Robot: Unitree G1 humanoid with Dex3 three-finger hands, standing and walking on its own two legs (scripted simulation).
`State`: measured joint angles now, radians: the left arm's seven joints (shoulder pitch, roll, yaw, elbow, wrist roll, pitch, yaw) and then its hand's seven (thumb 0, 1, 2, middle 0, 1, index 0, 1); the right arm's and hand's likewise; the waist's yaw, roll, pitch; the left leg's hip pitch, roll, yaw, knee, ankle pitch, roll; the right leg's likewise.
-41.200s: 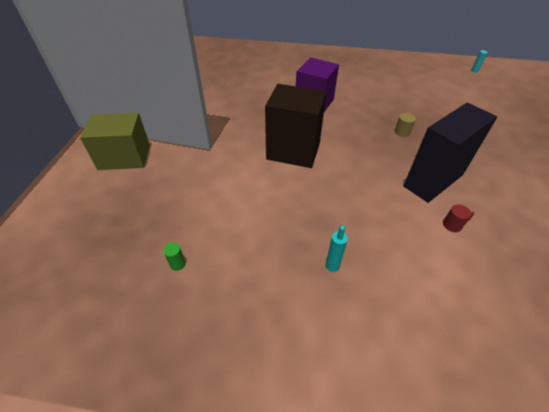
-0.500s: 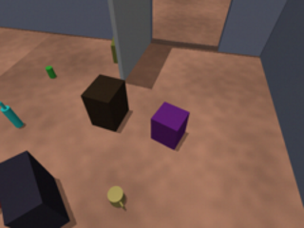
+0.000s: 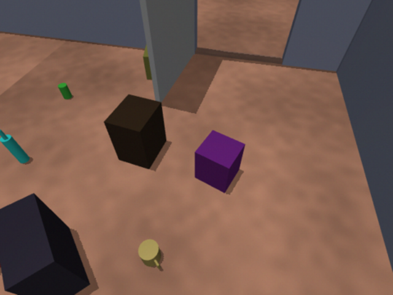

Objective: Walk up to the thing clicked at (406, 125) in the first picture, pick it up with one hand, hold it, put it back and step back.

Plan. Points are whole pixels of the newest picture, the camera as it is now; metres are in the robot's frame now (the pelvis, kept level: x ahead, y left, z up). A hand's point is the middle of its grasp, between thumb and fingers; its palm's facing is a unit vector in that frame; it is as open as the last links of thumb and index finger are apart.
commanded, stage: stand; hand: left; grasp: from above
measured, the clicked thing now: (152, 256) +0.41 +0.22 -0.73
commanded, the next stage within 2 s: rise first in 0.14 s
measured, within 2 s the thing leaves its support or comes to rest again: neither
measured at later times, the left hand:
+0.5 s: hand out of the picture +0.15 +0.25 -0.17, palm faces -0.04 -0.94 -0.34, open 9.4 cm
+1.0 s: hand out of the picture +0.12 +0.26 -0.23, palm faces -0.17 -0.87 -0.47, open 14.1 cm
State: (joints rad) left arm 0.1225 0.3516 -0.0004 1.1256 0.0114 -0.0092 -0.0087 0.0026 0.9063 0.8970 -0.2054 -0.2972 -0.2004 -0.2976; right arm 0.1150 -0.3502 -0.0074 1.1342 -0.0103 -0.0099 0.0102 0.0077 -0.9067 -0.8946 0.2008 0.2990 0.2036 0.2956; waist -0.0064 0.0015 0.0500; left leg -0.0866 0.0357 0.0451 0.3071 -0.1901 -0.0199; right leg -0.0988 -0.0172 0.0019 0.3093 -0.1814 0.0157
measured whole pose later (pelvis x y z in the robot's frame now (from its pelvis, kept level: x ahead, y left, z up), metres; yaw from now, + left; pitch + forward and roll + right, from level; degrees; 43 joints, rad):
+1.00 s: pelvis -0.02 +0.01 -0.09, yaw +1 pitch +17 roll -2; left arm 0.23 0.30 0.11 0.51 0.29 0.17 0.02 -0.01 -0.53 0.99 -0.07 -1.07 -0.06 -1.08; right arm 0.19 -0.23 -0.04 0.59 0.01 -0.13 -0.02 0.01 -0.91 -0.90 0.20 0.30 0.20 0.30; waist -0.02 0.01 -0.11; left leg -0.88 0.04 -0.01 1.12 -0.53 0.00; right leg -0.86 -0.03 -0.02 1.08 -0.51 0.03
